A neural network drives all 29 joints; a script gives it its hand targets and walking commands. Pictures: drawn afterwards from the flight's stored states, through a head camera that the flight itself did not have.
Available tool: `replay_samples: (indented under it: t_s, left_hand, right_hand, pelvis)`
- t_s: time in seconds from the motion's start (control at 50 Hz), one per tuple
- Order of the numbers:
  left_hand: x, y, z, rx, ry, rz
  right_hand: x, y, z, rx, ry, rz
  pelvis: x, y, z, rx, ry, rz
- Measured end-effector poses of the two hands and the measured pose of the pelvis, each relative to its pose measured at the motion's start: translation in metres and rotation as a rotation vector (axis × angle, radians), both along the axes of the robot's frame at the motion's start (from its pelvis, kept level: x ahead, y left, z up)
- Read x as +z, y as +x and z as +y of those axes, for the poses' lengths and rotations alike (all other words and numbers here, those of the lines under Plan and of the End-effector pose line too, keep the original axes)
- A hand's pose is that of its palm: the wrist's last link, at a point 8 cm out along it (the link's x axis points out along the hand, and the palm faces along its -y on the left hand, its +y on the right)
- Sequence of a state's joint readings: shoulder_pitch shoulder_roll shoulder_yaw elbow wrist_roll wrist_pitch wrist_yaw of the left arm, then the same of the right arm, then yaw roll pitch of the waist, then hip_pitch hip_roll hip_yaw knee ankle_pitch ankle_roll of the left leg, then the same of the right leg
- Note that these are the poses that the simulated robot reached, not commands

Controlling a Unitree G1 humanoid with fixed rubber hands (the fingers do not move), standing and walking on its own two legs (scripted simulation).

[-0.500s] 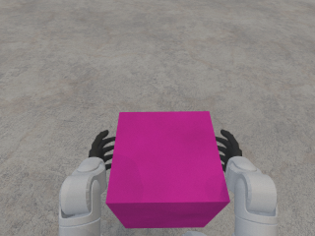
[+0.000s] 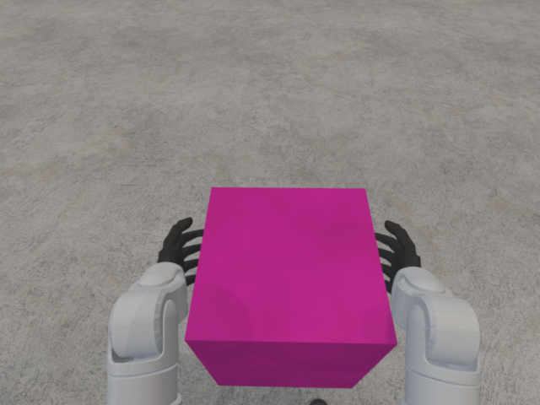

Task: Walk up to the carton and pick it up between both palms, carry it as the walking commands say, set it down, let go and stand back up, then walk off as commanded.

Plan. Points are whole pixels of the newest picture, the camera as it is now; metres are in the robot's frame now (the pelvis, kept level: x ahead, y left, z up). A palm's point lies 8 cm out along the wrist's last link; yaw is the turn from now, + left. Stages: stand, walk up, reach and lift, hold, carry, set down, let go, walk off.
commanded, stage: carry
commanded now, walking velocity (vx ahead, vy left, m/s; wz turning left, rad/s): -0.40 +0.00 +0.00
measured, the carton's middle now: (286, 294) +0.28 -0.02 +0.03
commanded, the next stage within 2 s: none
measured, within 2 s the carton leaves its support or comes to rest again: neither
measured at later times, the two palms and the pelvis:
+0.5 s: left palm out of the picture -0.02 +0.10 +0.08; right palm out of the picture -0.05 -0.19 +0.08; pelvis -0.29 -0.02 +0.01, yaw -2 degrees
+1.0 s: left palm out of the picture -0.34 +0.18 +0.11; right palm out of the picture -0.31 -0.12 +0.12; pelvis -0.58 +0.00 +0.02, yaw +1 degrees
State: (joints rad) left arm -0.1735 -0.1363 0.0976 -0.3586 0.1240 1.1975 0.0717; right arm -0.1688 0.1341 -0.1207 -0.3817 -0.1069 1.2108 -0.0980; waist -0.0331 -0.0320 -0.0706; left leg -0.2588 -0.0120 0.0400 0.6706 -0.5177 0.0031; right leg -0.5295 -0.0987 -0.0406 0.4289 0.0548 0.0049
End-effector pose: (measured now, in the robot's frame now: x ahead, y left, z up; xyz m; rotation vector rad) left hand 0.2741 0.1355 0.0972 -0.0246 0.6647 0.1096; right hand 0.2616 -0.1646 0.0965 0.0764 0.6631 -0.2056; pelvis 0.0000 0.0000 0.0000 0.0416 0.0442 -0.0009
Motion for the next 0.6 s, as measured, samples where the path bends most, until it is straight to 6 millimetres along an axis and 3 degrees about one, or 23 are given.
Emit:
replay_samples:
  t_s: [0.1,0.16,0.24,0.36,0.46,0.52,0.6]
  left_hand:
    - [-0.019,-0.088,0.035,0.081,-0.042,0.077]
    - [-0.011,-0.128,0.045,0.121,-0.066,0.066]
    - [0.006,-0.164,0.049,0.148,-0.074,-0.002]
    - [0.005,-0.216,0.021,0.097,-0.047,-0.008]
    - [-0.013,-0.274,-0.021,-0.006,0.003,0.067]
    - [-0.011,-0.308,-0.034,-0.052,0.029,0.081]
    - [0.001,-0.348,-0.036,-0.061,0.035,0.03]
  right_hand:
    - [-0.005,-0.062,0.035,0.094,-0.059,0.077]
    - [0.008,-0.091,0.046,0.13,-0.077,0.067]
    - [0.025,-0.122,0.051,0.151,-0.073,0.0]
    - [0.012,-0.192,0.021,0.1,-0.053,-0.007]
    - [-0.017,-0.279,-0.02,0.006,-0.01,0.07]
    - [-0.018,-0.324,-0.033,-0.041,0.017,0.084]
    - [-0.009,-0.366,-0.035,-0.054,0.027,0.032]
  pelvis:
    - [0.006,-0.063,0.01,0.016,-0.034,-0.027]
    - [0.016,-0.095,0.009,0.031,-0.076,-0.04]
    - [0.018,-0.136,0.006,0.029,-0.101,-0.032]
    - [0.007,-0.204,-0.007,-0.007,-0.088,-0.008]
    - [0.004,-0.269,-0.02,-0.033,-0.052,-0.017]
    - [0.01,-0.304,-0.021,-0.043,-0.016,-0.022]
    - [0.01,-0.351,-0.019,-0.044,0.005,-0.017]
